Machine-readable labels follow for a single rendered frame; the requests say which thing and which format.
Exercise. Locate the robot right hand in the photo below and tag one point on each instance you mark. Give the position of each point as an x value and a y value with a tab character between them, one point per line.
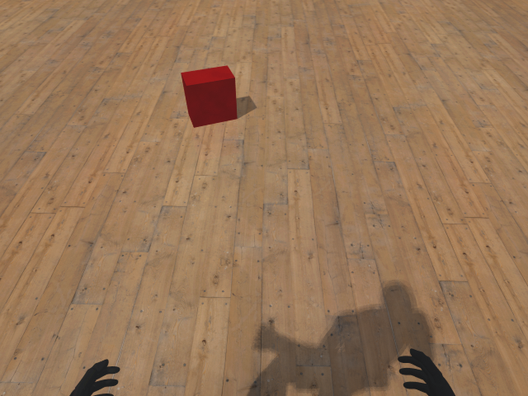
436	384

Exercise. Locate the carton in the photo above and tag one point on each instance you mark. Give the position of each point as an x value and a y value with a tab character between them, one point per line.
210	95

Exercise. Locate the robot left hand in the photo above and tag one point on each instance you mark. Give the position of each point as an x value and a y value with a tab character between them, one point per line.
87	385

